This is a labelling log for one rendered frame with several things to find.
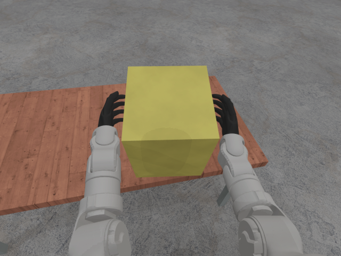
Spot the robot right hand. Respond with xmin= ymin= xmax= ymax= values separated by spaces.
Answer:
xmin=212 ymin=94 xmax=239 ymax=135

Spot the left robot forearm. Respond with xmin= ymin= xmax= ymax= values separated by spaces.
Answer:
xmin=68 ymin=125 xmax=123 ymax=256

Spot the right robot forearm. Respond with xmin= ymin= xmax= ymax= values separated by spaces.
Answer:
xmin=217 ymin=133 xmax=303 ymax=248

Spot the carton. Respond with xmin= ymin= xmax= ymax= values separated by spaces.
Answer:
xmin=121 ymin=66 xmax=220 ymax=178

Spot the table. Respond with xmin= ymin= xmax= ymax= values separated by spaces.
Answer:
xmin=0 ymin=76 xmax=269 ymax=255

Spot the left robot upper arm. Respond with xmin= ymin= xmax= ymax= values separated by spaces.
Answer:
xmin=69 ymin=219 xmax=132 ymax=256

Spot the right robot upper arm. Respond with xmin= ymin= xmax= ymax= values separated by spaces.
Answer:
xmin=238 ymin=215 xmax=326 ymax=256

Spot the robot left hand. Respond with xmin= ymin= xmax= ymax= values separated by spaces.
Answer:
xmin=98 ymin=91 xmax=125 ymax=127

